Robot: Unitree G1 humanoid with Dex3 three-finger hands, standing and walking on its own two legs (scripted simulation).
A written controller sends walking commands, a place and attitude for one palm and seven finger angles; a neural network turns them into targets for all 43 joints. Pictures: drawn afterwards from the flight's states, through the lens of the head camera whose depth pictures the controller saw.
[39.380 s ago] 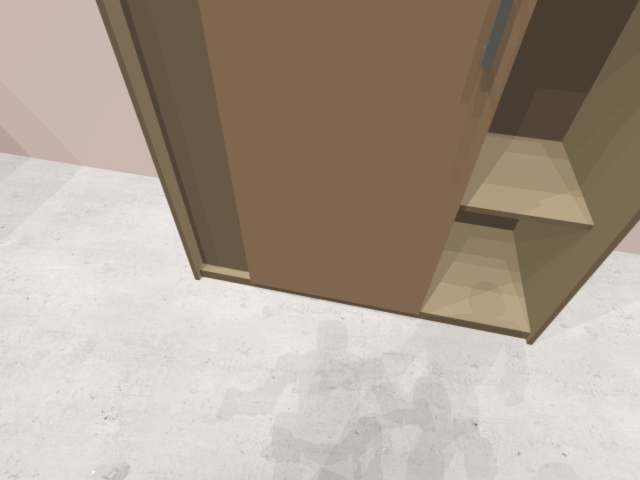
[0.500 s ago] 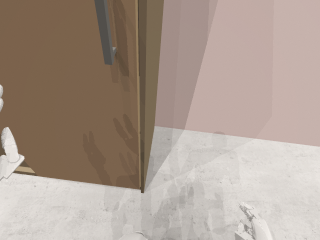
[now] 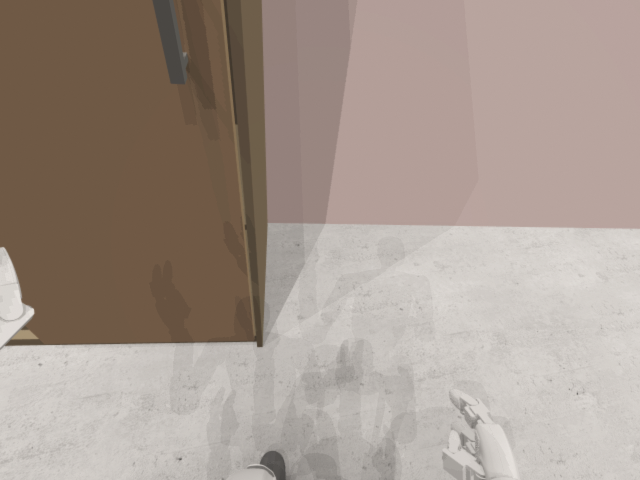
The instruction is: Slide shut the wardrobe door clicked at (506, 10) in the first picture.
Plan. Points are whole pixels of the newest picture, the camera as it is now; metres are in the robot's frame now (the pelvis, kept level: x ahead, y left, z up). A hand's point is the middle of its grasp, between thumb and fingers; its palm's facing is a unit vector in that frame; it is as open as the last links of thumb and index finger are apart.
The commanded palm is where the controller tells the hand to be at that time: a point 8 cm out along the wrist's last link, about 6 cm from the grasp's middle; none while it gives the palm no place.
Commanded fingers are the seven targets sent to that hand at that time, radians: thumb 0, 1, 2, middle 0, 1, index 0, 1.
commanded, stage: stop stepping back and stand still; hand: left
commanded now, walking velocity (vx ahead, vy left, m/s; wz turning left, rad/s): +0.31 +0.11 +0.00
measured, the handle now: (167, 2) +0.58 +0.26 +0.28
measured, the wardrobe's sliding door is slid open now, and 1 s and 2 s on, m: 0.00 0.00 0.00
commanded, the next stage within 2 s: let the arm hang, fingers relaxed in 0.60 s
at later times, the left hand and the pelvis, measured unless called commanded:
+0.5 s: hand out of the picture +0.13 +0.28 +0.19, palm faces +0.42 -0.74 -0.52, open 7.4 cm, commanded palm +0.08 +0.32 +0.19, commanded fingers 0.00 0.90 0.90 -0.20 -0.30 -0.20 -0.30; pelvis -0.05 +0.02 +0.00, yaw +0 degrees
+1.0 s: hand out of the picture +0.03 +0.22 -0.16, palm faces +0.08 -0.99 -0.14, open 7.1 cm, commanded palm none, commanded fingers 0.00 0.90 0.90 -0.20 -0.30 -0.20 -0.30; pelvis -0.05 +0.05 -0.01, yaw +5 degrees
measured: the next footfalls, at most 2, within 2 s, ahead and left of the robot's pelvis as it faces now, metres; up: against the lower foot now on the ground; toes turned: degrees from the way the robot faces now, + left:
left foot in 0.16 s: +0.05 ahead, +0.10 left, +0.00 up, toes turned +2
left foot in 0.70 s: +0.01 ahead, +0.17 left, +0.00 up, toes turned +6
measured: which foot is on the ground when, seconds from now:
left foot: up 0.00-0.14, down 0.16-0.44, up 0.46-0.68, down 0.70-1.00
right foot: down 0.00-1.00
